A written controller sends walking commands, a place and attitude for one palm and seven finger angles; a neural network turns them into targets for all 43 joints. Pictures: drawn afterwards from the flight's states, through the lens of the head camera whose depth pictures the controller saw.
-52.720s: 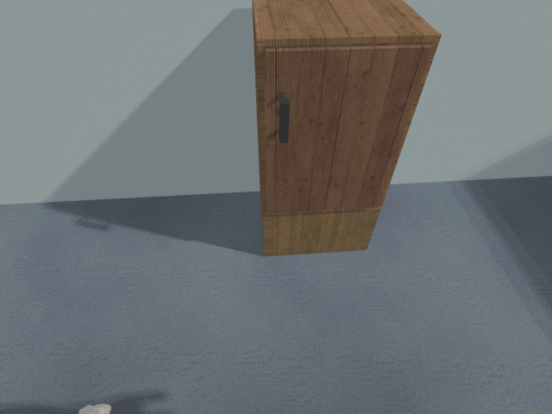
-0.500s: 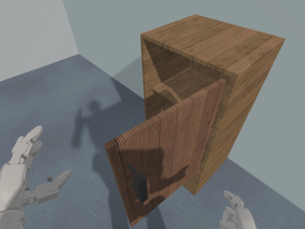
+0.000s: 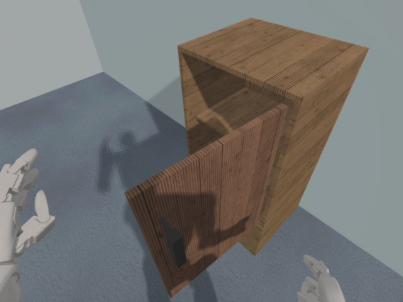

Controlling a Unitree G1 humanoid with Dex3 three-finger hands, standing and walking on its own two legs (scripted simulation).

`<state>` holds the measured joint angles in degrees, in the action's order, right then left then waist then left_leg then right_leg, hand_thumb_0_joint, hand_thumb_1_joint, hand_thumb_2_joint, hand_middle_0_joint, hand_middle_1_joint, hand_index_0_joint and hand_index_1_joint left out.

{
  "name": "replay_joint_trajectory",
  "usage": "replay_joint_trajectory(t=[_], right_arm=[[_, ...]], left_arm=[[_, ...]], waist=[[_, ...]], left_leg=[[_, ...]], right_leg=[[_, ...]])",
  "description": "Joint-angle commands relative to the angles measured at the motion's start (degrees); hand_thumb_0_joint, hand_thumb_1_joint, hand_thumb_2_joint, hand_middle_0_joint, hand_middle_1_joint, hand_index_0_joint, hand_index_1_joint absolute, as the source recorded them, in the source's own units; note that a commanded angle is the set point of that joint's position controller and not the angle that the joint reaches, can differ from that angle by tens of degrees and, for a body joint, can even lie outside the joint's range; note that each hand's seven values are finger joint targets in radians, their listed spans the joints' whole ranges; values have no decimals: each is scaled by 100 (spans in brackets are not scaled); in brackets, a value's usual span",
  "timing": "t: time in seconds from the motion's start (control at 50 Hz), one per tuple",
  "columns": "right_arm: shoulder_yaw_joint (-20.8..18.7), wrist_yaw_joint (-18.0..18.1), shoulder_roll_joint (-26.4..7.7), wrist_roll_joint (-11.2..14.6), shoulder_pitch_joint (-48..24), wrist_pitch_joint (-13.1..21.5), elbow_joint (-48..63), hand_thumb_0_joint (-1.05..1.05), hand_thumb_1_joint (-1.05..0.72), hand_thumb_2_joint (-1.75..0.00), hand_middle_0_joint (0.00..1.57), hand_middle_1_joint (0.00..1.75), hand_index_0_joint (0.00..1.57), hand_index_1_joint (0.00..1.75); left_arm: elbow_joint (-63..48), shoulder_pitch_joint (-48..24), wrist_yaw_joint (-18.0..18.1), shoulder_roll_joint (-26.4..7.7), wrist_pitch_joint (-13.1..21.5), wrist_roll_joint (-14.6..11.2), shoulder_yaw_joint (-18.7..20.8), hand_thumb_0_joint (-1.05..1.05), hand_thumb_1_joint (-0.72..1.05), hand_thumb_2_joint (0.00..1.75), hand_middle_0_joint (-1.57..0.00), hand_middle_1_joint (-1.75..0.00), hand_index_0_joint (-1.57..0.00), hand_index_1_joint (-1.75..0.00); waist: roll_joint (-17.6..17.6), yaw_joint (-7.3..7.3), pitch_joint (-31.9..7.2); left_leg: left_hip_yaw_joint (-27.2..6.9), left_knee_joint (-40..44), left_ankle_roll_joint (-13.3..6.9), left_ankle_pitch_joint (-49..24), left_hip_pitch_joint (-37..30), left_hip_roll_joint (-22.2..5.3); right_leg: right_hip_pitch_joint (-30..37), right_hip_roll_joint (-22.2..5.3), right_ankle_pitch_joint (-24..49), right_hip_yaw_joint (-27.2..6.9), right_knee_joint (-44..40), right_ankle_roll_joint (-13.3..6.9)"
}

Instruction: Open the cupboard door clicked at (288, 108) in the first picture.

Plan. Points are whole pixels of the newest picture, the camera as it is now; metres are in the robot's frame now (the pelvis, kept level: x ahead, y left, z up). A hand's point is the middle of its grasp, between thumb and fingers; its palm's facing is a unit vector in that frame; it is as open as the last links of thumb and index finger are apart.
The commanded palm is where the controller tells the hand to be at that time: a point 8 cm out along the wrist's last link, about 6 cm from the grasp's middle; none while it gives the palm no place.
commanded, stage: draw the hand back to the body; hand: left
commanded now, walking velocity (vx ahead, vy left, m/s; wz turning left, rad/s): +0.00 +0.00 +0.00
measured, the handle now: (171, 241) +0.25 +0.11 -0.04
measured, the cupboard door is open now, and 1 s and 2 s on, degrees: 85 85 85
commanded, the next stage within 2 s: step back with the hand held close in 0.06 s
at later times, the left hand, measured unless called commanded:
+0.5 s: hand (52, 219) +0.19 +0.26 +0.15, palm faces +0.32 -0.80 -0.51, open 7.4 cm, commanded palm +0.13 +0.30 +0.17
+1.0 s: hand out of the picture +0.08 +0.29 +0.16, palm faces +0.49 -0.73 -0.48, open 7.4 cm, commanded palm +0.02 +0.32 +0.17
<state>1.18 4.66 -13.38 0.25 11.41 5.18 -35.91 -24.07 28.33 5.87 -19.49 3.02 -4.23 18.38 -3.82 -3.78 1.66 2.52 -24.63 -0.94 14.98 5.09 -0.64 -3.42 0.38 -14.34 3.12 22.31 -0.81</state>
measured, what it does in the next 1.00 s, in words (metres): shifts its weight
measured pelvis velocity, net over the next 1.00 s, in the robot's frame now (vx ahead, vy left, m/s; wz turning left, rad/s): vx -0.11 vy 0.02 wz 0.05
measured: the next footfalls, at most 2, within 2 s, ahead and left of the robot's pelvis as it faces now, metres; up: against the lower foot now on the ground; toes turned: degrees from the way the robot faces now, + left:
right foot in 1.46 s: -0.24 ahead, -0.08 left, +0.00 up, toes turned -6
left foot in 1.62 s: -0.11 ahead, +0.09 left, +0.00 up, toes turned -3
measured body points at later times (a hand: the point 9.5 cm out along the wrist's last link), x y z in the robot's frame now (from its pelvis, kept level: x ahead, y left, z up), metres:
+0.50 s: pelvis -0.02 +0.01 +0.00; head +0.00 +0.00 +0.45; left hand +0.16 +0.30 +0.18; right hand +0.16 -0.24 -0.08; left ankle -0.01 +0.11 -0.74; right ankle -0.02 -0.11 -0.74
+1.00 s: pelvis -0.11 +0.02 -0.02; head -0.09 +0.02 +0.43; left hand +0.05 +0.32 +0.18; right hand +0.06 -0.21 -0.10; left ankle -0.01 +0.11 -0.74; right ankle -0.02 -0.10 -0.74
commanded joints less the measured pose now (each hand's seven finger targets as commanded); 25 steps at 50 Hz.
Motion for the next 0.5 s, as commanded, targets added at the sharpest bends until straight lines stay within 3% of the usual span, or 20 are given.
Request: replay_joint_trajectory(t=[0.0, 0.06, 0.14, 0.16, 0.18, 0.2, 0.24, 0.26, 0.3, 0.36, 0.38, 0.48], right_arm=[[-207, 67, -574, 7, -795, 333, 937, 0, -90, -90, 20, 30, 20, 30], [-227, 65, -589, 13, -811, 336, 902, 0, -90, -90, 20, 30, 20, 30], [-238, 52, -574, 13, -830, 343, 900, 0, -90, -90, 20, 30, 20, 30], [-233, 65, -594, 18, -851, 354, 852, 0, -90, -90, 20, 30, 20, 30], [-249, 63, -656, 66, -772, 247, 1060, 0, -90, -90, 20, 30, 20, 30], [-255, 61, -584, 19, -726, 152, 926, 0, -90, -90, 20, 30, 20, 30], [-281, 32, -599, 9, -772, 34, 999, 0, -90, -90, 20, 30, 20, 30], [-302, 44, -627, -10, -765, 0, 1017, 0, -90, -90, 20, 30, 20, 30], [-314, 53, -650, 2, -749, -66, 1117, 0, -90, -90, 20, 30, 20, 30], [-358, 88, -673, 10, -778, -182, 1234, 0, -90, -90, 20, 30, 20, 30], [-360, 84, -644, 36, -760, -214, 1301, 0, -90, -90, 20, 30, 20, 30], [-409, 112, -635, 69, -743, -318, 1419, 0, -90, -90, 20, 30, 20, 30]], left_arm=[[-1083, -479, 153, -1098, 391, -12, 791, 0, 90, 90, -20, -30, -20, -30], [-999, -531, 132, -1058, 413, -31, 737, 0, 90, 90, -20, -30, -20, -30], [-1084, -542, 135, -1074, 462, -16, 736, 0, 90, 90, -20, -30, -20, -30], [-1150, -980, 159, -1202, 473, 0, 756, 0, 90, 90, -20, -30, -20, -30], [-1288, -1377, 197, -1837, 667, 61, 1438, 0, 90, 90, -20, -30, -20, -30], [-758, -811, 145, -1485, 687, 72, 1197, 0, 90, 90, -20, -30, -20, -30], [-760, -511, 109, -1238, 738, 107, 930, 0, 90, 90, -20, -30, -20, -30], [-880, -462, 117, -1243, 787, 115, 927, 0, 90, 90, -20, -30, -20, -30], [-1021, -99, 156, -1274, 814, 105, 986, 0, 90, 90, -20, -30, -20, -30], [-1269, 152, 217, -1478, 805, 85, 1197, 0, 90, 90, -20, -30, -20, -30], [-1365, 242, 230, -1474, 798, 73, 1222, 0, 90, 90, -20, -30, -20, -30], [-1486, 497, 300, -1597, 803, 49, 1418, 0, 90, 90, -20, -30, -20, -30]], waist=[[115, -13, -331], [133, 7, -240], [92, 0, -395], [-18, 41, -398], [336, 250, 58], [659, 286, -118], [573, 297, -261], [293, 291, -431], [61, 282, -787], [8, 269, -1115], [141, 267, -1228], [89, 277, -1301]], left_leg=[[-142, 326, -74, -1314, -70, -55], [-119, 319, -89, -1187, -40, -37], [-94, 302, -106, -1227, -126, -29], [-101, 299, -102, -1208, -137, -17], [-192, 2, -155, -784, 256, -154], [-217, -143, -152, -648, 213, -102], [-143, -179, -138, -696, 232, -101], [-173, -112, -122, -910, 270, -127], [-164, 44, -118, -1417, 167, -235], [-248, 61, -114, -2187, 230, -342], [-253, 35, -103, -2346, 243, -382], [-339, 61, -116, -2440, 570, -495]], right_leg=[[-167, -60, 1215, -197, -382, -27], [-195, -71, 1120, -247, -472, -35], [-172, -84, 1166, -263, -455, -8], [-170, -95, 1171, -283, -480, -24], [-906, -436, 1590, -961, -796, -15], [-889, -598, 1646, -936, -797, -45], [-928, -668, 1742, -934, -734, -16], [-753, -663, 1948, -812, -570, -33], [-568, -554, 2267, -670, -272, 2], [-315, -456, 2688, -518, 97, 33], [-253, -427, 2808, -510, 193, 45], [-205, -371, 2821, -492, 545, 69]])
